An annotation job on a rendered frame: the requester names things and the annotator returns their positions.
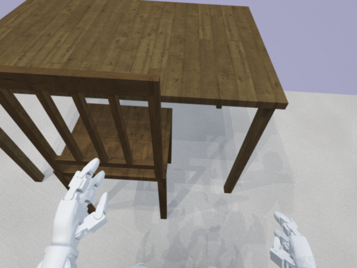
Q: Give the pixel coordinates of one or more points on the table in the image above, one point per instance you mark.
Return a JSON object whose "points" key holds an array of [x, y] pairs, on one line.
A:
{"points": [[206, 54]]}

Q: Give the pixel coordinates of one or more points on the robot right hand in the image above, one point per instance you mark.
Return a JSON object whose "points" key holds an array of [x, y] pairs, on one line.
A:
{"points": [[296, 252]]}

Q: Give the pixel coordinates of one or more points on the robot left hand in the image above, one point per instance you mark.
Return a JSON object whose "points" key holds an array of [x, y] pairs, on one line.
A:
{"points": [[72, 208]]}

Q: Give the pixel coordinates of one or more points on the chair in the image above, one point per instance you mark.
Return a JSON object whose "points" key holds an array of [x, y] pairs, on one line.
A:
{"points": [[131, 142]]}

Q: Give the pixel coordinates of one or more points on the left robot forearm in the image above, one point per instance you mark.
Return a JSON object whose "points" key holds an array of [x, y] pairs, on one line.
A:
{"points": [[59, 256]]}

